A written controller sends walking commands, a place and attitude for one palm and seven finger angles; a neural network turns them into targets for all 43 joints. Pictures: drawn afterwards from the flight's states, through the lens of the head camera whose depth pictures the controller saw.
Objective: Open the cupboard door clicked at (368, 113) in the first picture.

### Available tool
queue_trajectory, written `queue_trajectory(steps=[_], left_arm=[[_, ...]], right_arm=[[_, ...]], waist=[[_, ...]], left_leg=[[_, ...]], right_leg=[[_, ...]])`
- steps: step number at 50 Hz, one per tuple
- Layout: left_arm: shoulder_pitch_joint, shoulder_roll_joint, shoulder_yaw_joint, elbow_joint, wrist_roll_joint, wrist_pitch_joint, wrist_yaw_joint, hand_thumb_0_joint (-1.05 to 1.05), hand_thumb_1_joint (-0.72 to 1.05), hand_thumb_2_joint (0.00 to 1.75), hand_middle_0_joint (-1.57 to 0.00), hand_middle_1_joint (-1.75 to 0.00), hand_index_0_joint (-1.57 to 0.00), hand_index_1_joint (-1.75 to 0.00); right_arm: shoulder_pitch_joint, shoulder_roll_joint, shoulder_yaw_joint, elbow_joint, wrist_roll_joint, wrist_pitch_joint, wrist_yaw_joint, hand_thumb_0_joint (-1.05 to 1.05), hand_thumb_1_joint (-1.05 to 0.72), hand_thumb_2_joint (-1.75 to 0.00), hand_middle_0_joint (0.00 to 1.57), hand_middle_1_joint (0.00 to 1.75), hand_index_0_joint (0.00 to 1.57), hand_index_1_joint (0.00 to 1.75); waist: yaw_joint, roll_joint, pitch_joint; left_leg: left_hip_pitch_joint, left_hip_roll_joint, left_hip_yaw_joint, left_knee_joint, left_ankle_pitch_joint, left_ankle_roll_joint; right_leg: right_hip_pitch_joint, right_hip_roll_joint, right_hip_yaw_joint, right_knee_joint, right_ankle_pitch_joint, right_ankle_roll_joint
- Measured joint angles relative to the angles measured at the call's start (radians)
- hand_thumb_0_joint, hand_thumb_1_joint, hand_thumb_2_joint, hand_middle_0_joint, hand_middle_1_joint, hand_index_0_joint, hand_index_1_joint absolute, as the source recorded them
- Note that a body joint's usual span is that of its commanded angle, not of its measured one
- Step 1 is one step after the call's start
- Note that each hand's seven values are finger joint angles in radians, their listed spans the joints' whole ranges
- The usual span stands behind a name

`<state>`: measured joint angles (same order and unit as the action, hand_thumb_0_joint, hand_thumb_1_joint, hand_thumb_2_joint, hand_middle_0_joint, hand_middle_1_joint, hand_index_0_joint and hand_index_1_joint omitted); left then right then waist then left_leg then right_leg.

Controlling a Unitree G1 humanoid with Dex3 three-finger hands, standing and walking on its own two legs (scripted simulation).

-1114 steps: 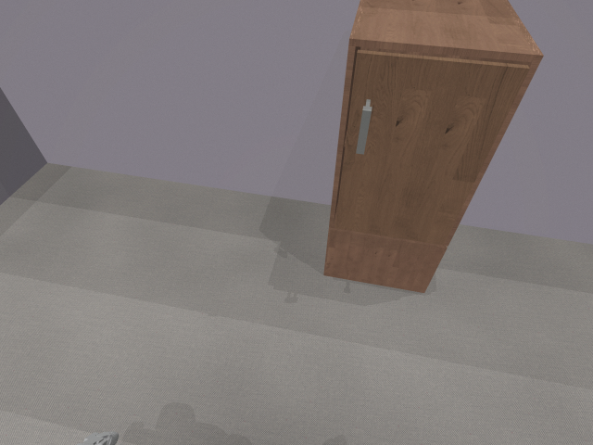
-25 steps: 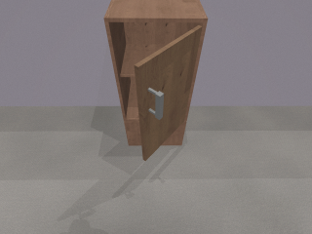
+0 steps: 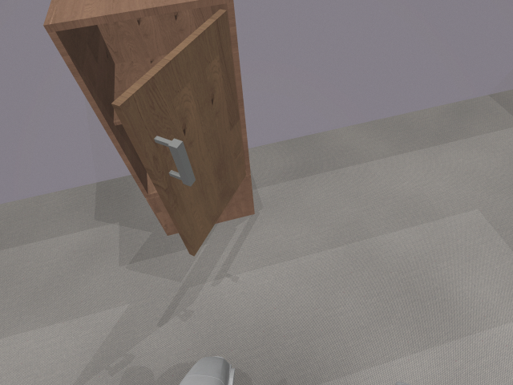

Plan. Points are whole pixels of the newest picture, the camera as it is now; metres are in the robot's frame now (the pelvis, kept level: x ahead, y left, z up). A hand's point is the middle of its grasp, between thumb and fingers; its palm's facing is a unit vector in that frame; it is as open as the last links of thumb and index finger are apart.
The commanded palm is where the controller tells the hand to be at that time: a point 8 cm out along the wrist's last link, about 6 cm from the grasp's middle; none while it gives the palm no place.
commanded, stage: walk to a spot facing it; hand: left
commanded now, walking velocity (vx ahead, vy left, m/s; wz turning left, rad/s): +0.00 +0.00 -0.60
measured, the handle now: (175, 161) +0.52 +0.23 -0.02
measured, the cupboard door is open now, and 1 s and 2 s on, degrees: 49 49 49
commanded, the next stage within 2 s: none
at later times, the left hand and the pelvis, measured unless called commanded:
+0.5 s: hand (134, 380) +0.13 +0.25 -0.17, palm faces -0.20 -0.95 -0.24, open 7.4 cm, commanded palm none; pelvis +0.03 +0.05 +0.00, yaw -17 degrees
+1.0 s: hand (216, 326) +0.23 +0.11 -0.17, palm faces -0.56 -0.81 -0.18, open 7.4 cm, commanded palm none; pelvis +0.05 +0.01 -0.01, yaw -35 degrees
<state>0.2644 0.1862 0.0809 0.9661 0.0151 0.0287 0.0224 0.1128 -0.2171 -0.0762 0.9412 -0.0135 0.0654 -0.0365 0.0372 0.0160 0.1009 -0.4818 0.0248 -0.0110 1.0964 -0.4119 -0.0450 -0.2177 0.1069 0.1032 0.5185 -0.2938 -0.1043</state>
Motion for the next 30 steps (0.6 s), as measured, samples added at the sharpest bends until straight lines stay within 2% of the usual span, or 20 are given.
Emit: queue_trajectory(steps=[5, 12, 15, 17, 18, 19, 20, 22, 24, 26, 30], left_arm=[[0.019, -0.012, -0.004, -0.012, 0.003, 0.002, -0.001, 0.01, 0.9, 0.9, -0.2, -0.3, -0.2, -0.3], [0.033, -0.008, -0.004, -0.031, 0.011, 0.004, -0.006, 0.01, 0.9, 0.9, -0.2, -0.3, -0.2, -0.3], [0.036, 0.005, 0.001, -0.034, 0.012, 0.009, -0.007, 0.01, 0.9, 0.9, -0.2, -0.3, -0.2, -0.3], [0.039, 0.016, 0.004, -0.035, 0.009, 0.014, -0.007, 0.01, 0.9, 0.9, -0.2, -0.3, -0.2, -0.3], [0.046, 0.019, 0.006, -0.039, 0.005, 0.016, -0.008, 0.01, 0.9, 0.9, -0.2, -0.3, -0.2, -0.3], [0.044, 0.024, 0.007, -0.04, 0.001, 0.018, -0.012, 0.01, 0.9, 0.9, -0.2, -0.3, -0.2, -0.3], [0.03, 0.036, 0.01, -0.04, 0.002, 0.019, -0.016, 0.01, 0.9, 0.9, -0.2, -0.3, -0.2, -0.3], [0.007, 0.061, 0.019, -0.042, 0.011, 0.02, -0.025, 0.01, 0.9, 0.9, -0.2, -0.3, -0.2, -0.3], [-0.015, 0.076, 0.025, -0.049, 0.011, 0.024, -0.035, 0.01, 0.9, 0.9, -0.2, -0.3, -0.2, -0.3], [-0.034, 0.082, 0.025, -0.062, 0.008, 0.029, -0.045, 0.01, 0.9, 0.9, -0.2, -0.3, -0.2, -0.3], [-0.07, 0.084, 0.017, -0.082, 0.006, 0.03, -0.059, 0.01, 0.91, 0.9, -0.19, -0.3, -0.2, -0.3]], right_arm=[[-0.034, 0.005, 0.004, -0.03, 0.003, 0.0, -0.002, 0.0, -0.91, -0.9, 0.2, 0.3, 0.2, 0.3], [-0.059, 0.021, 0.011, -0.061, 0.011, -0.01, 0.001, 0.0, -0.91, -0.9, 0.2, 0.3, 0.2, 0.3], [-0.057, 0.032, 0.016, -0.077, 0.016, -0.02, 0.002, 0.0, -0.91, -0.9, 0.2, 0.3, 0.2, 0.3], [-0.046, 0.037, 0.022, -0.088, 0.018, -0.032, 0.002, 0.0, -0.91, -0.9, 0.2, 0.3, 0.2, 0.3], [-0.031, 0.032, 0.028, -0.099, 0.016, -0.041, 0.002, 0.0, -0.91, -0.9, 0.2, 0.3, 0.2, 0.3], [-0.019, 0.026, 0.03, -0.106, 0.011, -0.052, 0.0, 0.0, -0.91, -0.9, 0.2, 0.3, 0.2, 0.3], [-0.014, 0.031, 0.033, -0.105, 0.005, -0.054, -0.002, 0.0, -0.91, -0.9, 0.2, 0.3, 0.2, 0.3], [0.006, 0.041, 0.049, -0.104, -0.009, -0.054, -0.001, 0.0, -0.91, -0.9, 0.2, 0.3, 0.2, 0.3], [0.036, 0.043, 0.058, -0.102, -0.016, -0.052, 0.0, 0.0, -0.91, -0.9, 0.2, 0.3, 0.2, 0.3], [0.062, 0.039, 0.06, -0.094, -0.02, -0.049, 0.0, 0.0, -0.91, -0.9, 0.21, 0.3, 0.2, 0.3], [0.108, 0.017, 0.051, -0.072, -0.021, -0.044, 0.004, 0.0, -0.9, -0.9, 0.21, 0.3, 0.2, 0.3]], waist=[[0.008, -0.008, -0.013], [0.028, -0.031, -0.016], [0.031, -0.047, -0.018], [0.024, -0.052, -0.027], [0.018, -0.038, -0.042], [0.012, -0.025, -0.049], [0.016, -0.04, -0.039], [0.022, -0.061, -0.022], [0.018, -0.056, -0.012], [0.013, -0.038, -0.001], [-0.011, -0.002, 0.015]], left_leg=[[-0.007, -0.004, -0.033, -0.028, 0.016, -0.009], [0.022, -0.023, -0.047, -0.163, -0.011, -0.003], [0.063, -0.037, -0.048, -0.281, -0.003, 0.004], [0.119, -0.04, -0.05, -0.428, 0.065, 0.01], [0.156, -0.021, -0.062, -0.524, 0.119, 0.028], [0.164, -0.005, -0.07, -0.557, 0.16, 0.051], [0.159, -0.007, -0.052, -0.531, 0.149, 0.05], [0.174, 0.002, -0.015, -0.518, 0.117, 0.033], [0.196, 0.023, 0.007, -0.537, 0.112, 0.022], [0.218, 0.048, 0.026, -0.558, 0.118, 0.017], [0.245, 0.096, 0.078, -0.555, 0.102, 0.002]], right_leg=[[0.017, 0.023, 0.057, -0.047, 0.029, 0.0], [0.018, 0.041, 0.134, -0.048, 0.03, 0.013], [0.012, 0.047, 0.167, -0.033, 0.02, 0.026], [-0.001, 0.056, 0.186, -0.004, 0.001, 0.039], [-0.02, 0.077, 0.186, 0.027, -0.016, 0.046], [-0.058, 0.081, 0.157, 0.099, -0.087, 0.056], [-0.101, 0.057, 0.115, 0.201, -0.16, 0.076], [-0.187, 0.012, 0.034, 0.407, -0.222, 0.108], [-0.248, -0.031, -0.033, 0.537, -0.217, 0.127], [-0.27, -0.071, -0.085, 0.542, -0.203, 0.137], [-0.235, -0.114, -0.146, 0.364, -0.158, 0.133]])
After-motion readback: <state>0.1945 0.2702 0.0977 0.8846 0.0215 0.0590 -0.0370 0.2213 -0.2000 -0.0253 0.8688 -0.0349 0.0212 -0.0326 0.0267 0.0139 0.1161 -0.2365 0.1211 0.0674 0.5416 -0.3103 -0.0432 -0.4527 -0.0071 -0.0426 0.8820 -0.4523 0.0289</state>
